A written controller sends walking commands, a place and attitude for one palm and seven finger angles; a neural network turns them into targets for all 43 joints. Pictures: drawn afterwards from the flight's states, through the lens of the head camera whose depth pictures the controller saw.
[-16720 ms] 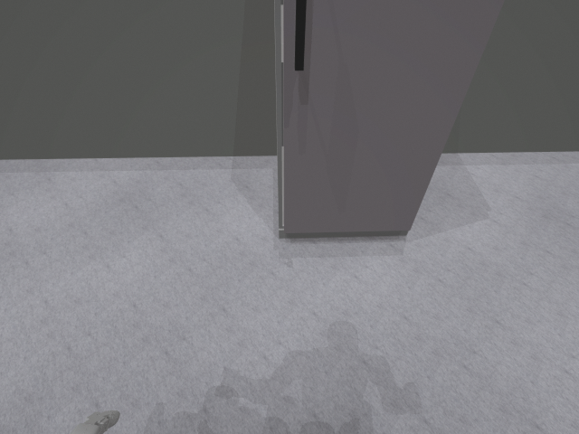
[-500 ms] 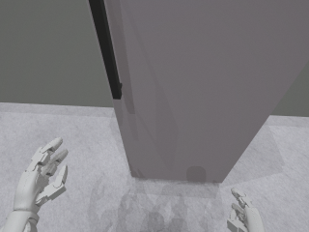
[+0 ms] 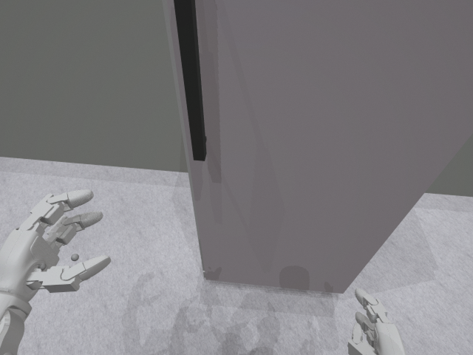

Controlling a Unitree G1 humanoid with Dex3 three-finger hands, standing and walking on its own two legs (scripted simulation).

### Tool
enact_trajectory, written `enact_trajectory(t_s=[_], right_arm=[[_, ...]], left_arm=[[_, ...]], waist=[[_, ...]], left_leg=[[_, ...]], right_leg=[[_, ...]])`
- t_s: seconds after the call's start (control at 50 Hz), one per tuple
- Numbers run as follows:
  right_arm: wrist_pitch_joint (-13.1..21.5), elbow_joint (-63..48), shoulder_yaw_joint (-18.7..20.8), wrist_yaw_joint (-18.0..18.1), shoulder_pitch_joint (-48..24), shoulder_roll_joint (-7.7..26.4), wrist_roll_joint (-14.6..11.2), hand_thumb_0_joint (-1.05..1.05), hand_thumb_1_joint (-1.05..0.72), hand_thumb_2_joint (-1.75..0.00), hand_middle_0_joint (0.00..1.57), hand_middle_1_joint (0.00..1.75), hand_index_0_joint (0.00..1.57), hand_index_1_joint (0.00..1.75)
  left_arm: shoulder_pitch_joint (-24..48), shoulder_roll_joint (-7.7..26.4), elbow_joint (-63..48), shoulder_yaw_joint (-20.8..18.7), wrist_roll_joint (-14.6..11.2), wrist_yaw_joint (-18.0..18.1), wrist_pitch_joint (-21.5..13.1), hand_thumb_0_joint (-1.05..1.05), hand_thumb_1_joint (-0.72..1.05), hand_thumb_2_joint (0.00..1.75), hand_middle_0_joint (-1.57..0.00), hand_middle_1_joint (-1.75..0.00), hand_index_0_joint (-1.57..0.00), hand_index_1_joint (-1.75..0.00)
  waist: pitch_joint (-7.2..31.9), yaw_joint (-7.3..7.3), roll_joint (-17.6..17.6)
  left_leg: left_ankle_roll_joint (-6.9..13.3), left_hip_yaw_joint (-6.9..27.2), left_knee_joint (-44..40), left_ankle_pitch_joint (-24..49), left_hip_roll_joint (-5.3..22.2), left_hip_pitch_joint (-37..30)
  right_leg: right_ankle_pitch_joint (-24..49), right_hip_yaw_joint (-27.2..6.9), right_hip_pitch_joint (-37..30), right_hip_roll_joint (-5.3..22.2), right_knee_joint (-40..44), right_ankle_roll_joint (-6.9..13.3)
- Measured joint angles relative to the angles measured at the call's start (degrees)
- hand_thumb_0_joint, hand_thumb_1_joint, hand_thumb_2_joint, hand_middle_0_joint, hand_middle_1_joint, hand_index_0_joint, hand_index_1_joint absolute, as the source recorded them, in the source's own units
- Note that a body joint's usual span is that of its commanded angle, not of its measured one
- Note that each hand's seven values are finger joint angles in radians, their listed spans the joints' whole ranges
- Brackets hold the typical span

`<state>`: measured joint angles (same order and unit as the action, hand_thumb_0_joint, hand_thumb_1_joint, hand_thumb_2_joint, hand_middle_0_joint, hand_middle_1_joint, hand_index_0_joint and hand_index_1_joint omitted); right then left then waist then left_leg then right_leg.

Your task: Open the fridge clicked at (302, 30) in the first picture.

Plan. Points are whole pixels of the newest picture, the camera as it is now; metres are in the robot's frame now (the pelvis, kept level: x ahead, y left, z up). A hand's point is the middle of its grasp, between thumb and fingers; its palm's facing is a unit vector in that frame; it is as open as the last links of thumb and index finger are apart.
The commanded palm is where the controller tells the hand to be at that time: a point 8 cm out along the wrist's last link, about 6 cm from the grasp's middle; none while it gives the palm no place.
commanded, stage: raise the hand to about handle height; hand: left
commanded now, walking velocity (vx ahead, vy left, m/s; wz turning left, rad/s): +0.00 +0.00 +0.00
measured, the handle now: (193, 56) +0.48 +0.11 +0.27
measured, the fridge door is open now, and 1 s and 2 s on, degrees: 0 0 0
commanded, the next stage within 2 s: move the hooked fingers beside the handle in 1.30 s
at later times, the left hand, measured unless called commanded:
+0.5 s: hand (25, 198) +0.25 +0.28 +0.19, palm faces +0.06 -0.99 -0.10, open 13.6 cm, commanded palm +0.21 +0.32 +0.21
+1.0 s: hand (28, 151) +0.28 +0.26 +0.25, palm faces +0.02 -0.99 -0.11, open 14.0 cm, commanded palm +0.24 +0.30 +0.26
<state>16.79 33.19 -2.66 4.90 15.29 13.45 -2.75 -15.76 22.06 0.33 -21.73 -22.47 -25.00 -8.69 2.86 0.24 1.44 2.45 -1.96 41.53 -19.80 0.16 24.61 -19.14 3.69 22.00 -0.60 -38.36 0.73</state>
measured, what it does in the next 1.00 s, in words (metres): stands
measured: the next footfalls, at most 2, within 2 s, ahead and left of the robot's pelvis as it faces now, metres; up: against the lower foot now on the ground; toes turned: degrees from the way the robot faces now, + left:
none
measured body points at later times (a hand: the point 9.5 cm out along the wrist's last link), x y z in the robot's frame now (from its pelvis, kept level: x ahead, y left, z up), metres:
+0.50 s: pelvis +0.00 +0.00 +0.02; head -0.02 -0.01 +0.47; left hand +0.24 +0.34 +0.20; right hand +0.21 -0.20 -0.04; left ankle +0.02 +0.09 -0.72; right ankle +0.01 -0.11 -0.72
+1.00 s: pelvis +0.01 -0.02 +0.02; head -0.03 -0.05 +0.47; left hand +0.27 +0.32 +0.26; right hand +0.21 -0.24 -0.04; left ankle +0.02 +0.09 -0.72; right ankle +0.01 -0.11 -0.72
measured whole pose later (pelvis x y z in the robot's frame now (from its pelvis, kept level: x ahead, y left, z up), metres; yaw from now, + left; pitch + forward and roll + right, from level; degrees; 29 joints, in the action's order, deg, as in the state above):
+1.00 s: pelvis +0.01 -0.02 +0.02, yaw +1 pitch -3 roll +0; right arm 9.5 35.2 -5.2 4.8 10.5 16.2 -5.9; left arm 12.1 32.3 6.1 -29.2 -21.0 -30.5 19.0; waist 2.3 3.0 4.2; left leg 1.1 -0.7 26.4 -13.2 -0.3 10.4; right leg -14.1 4.7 8.3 -0.8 -25.2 1.9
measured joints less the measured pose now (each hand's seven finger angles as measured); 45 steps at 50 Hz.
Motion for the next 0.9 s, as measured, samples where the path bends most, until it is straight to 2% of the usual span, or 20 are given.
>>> enact_trajectory(t_s=[0.1,0.22,0.28,0.36,0.44,0.54,0.68,0.74,0.84,0.9], right_arm=[[0.0,1.2,-0.4,-0.2,1.0,0.6,-0.2,0.02,-0.9,-0.89,0.2,0.3,0.21,0.3],[-0.4,2.4,-0.9,1.0,-0.3,1.1,-0.6,0.02,-0.9,-0.89,0.2,0.3,0.21,0.3],[-0.3,2.6,-1.4,1.4,-1.2,0.7,-0.6,0.02,-0.9,-0.89,0.2,0.3,0.21,0.3],[-0.5,2.6,-2.1,1.4,-2.1,0.1,-0.7,0.02,-0.9,-0.89,0.2,0.3,0.21,0.3],[-1.6,2.1,-2.5,1.2,-2.8,0.5,-1.2,0.02,-0.9,-0.89,0.2,0.3,0.21,0.3],[-3.3,1.6,-2.7,1.1,-3.4,1.1,-1.6,0.02,-0.9,-0.89,0.2,0.3,0.21,0.3],[-4.5,2.4,-3.1,1.0,-3.6,0.9,-1.8,0.02,-0.9,-0.89,0.2,0.3,0.21,0.3],[-5.2,2.7,-3.1,0.9,-3.8,1.3,-2.3,0.02,-0.9,-0.89,0.2,0.3,0.21,0.3],[-6.1,2.6,-2.9,0.8,-4.3,2.6,-3.0,0.02,-0.9,-0.89,0.2,0.3,0.21,0.3],[-6.6,2.3,-2.7,0.6,-4.6,2.9,-3.1,0.02,-0.9,-0.89,0.2,0.3,0.2,0.3]], left_arm=[[1.2,-0.7,-2.4,-1.4,-0.1,1.6,1.5,0.0,0.05,0.54,-0.27,-0.85,-0.27,-0.85],[5.4,0.2,-1.8,0.4,2.4,0.6,7.5,0.0,-0.1,0.48,-0.28,-0.94,-0.27,-0.94],[7.4,1.2,-2.6,-0.1,2.5,0.3,8.5,-0.01,-0.17,0.45,-0.28,-0.98,-0.28,-0.98],[11.1,3.2,-1.8,-2.9,1.3,-0.3,9.6,-0.01,-0.26,0.41,-0.29,-1.04,-0.29,-1.04],[15.6,4.4,0.9,-4.6,1.1,-1.2,13.8,-0.01,-0.35,0.37,-0.3,-1.1,-0.3,-1.1],[18.0,5.3,0.6,-4.1,2.5,-2.0,19.4,-0.01,-0.44,0.33,-0.3,-1.16,-0.3,-1.16],[21.9,7.4,-0.8,-6.6,1.4,-2.8,20.6,-0.02,-0.49,0.31,-0.31,-1.19,-0.31,-1.19],[25.6,9.0,2.6,-7.9,1.5,-3.0,22.9,-0.02,-0.5,0.31,-0.31,-1.19,-0.31,-1.2],[30.0,10.7,6.3,-7.0,3.3,-3.7,27.7,-0.02,-0.5,0.3,-0.31,-1.2,-0.3,-1.2],[30.0,10.8,5.7,-6.3,3.0,-4.6,28.0,-0.02,-0.51,0.3,-0.3,-1.2,-0.3,-1.2]], waist=[[0.1,1.38,0.5],[-1.3,2.53,1.1],[-1.5,2.63,0.9],[-1.3,2.79,0.5],[-1.5,3.2,1.1],[-1.9,3.45,1.6],[-1.5,3.65,1.5],[-1.2,3.74,1.8],[-1.5,3.73,2.8],[-1.4,3.38,3.0]], left_leg=[[0.5,0.2,-2.1,0.6,-0.6,-2.5],[0.9,0.6,-5.2,2.1,-1.4,-6.0],[0.9,0.5,-7.2,3.0,-1.6,-8.0],[0.7,0.5,-9.6,4.0,-1.6,-10.3],[0.5,0.7,-11.2,4.8,-1.7,-11.7],[0.4,0.9,-13.0,5.7,-1.8,-12.8],[-0.3,1.3,-14.9,6.5,-1.4,-14.7],[-0.6,1.5,-15.2,6.7,-1.2,-14.9],[-0.9,1.9,-15.5,7.1,-1.1,-14.7],[-1.0,1.8,-15.7,7.3,-1.1,-14.5]], right_leg=[[0.7,0.2,-2.9,0.5,2.5,-0.5],[2.1,0.6,-6.6,1.1,5.7,-0.9],[2.9,0.5,-8.5,1.2,7.5,-0.9],[3.7,0.4,-10.7,1.1,9.7,-0.8],[4.4,0.6,-12.0,1.1,11.1,-0.6],[5.0,0.8,-12.9,1.2,12.4,-0.4],[5.5,1.0,-14.8,0.7,14.1,0.2],[5.6,1.3,-15.1,0.4,14.4,0.5],[5.7,1.7,-14.8,0.4,14.3,0.8],[5.6,1.6,-14.3,0.4,14.0,0.9]])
